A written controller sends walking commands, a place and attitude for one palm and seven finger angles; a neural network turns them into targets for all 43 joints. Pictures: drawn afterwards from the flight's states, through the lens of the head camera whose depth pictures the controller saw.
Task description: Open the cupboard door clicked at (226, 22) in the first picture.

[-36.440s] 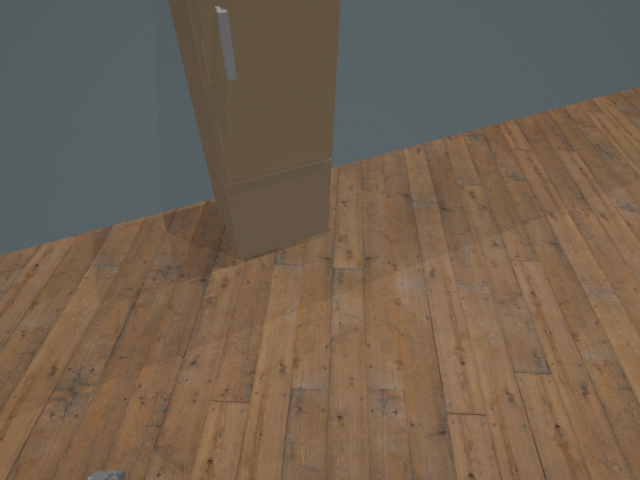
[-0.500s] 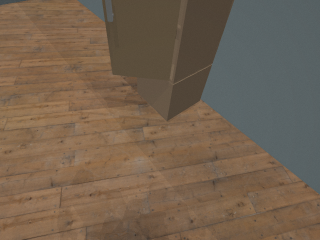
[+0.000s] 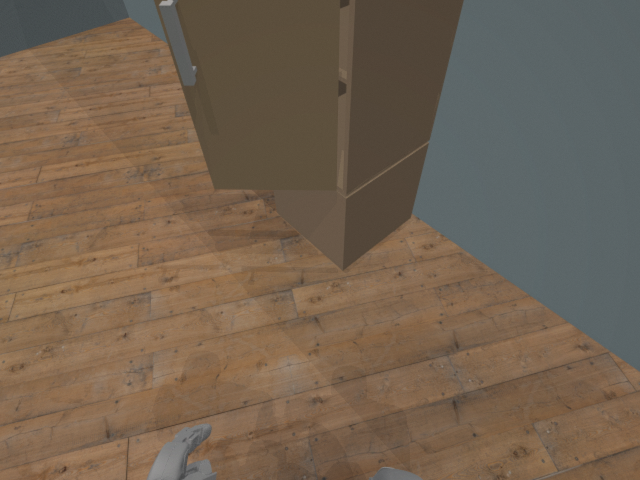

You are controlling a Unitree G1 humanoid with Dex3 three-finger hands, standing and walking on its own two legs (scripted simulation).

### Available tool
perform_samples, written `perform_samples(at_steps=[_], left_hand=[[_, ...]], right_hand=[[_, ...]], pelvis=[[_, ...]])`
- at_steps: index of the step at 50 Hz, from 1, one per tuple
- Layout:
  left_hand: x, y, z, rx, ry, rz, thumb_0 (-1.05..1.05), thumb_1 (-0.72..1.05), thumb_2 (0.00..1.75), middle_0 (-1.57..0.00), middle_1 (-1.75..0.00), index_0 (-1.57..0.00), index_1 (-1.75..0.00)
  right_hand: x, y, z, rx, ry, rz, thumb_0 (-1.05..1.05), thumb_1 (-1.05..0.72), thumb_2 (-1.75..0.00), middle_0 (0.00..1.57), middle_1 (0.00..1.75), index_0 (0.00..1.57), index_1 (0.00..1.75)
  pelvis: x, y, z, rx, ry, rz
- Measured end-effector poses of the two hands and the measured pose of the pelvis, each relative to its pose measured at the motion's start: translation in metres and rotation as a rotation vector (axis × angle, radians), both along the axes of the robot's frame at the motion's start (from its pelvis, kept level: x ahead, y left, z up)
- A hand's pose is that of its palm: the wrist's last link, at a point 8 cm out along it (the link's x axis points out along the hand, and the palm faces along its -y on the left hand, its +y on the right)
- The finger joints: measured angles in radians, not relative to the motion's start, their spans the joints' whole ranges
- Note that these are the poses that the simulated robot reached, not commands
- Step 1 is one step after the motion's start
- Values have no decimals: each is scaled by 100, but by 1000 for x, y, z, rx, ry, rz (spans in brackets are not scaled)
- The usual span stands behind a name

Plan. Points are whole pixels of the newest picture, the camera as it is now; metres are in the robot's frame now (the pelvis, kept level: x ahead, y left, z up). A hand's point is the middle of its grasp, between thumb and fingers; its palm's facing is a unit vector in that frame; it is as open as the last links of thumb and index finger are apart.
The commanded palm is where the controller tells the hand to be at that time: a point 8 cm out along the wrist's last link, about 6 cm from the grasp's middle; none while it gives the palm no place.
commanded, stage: take the last steps up to it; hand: left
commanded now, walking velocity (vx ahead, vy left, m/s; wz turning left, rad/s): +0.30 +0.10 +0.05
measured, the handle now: (181, 41) +0.89 +0.29 +0.11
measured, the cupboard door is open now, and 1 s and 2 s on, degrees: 46 46 46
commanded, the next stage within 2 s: come to a stop and stand still in 0.64 s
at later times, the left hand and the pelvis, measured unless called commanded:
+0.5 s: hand out of the picture +0.09 +0.23 -0.16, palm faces +0.14 -0.98 -0.14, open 7.3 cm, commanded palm none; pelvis +0.19 +0.07 +0.01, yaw +1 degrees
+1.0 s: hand (185, 308) +0.42 +0.25 -0.15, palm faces -0.03 -0.97 -0.23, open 7.3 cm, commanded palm none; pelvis +0.31 +0.08 +0.01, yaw +0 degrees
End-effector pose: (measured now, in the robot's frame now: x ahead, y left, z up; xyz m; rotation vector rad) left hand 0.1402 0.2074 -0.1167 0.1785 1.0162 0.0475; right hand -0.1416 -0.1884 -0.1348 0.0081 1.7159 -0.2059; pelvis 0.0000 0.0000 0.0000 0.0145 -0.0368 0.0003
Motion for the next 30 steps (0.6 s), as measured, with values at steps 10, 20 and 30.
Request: perform_samples(at_steps=[10,20,30], left_hand=[[-33,29,14,58,172,174,-4,97,90,-21,-30,-21,-30],[-74,50,0,-17,475,273,0,93,90,-20,-30,-20,-30],[22,94,-18,-42,497,220,1,92,90,-20,-30,-20,-30]], right_hand=[[192,-39,14,-51,-285,118,1,-91,-90,20,30,20,30],[399,2,28,-64,-552,279,1,-91,-90,20,30,19,30],[460,60,27,-100,-587,263,0,-91,-90,20,30,20,30]], pelvis=[[65,-4,27,-1,36,30],[146,42,23,-10,45,27],[218,87,17,-3,34,-11]])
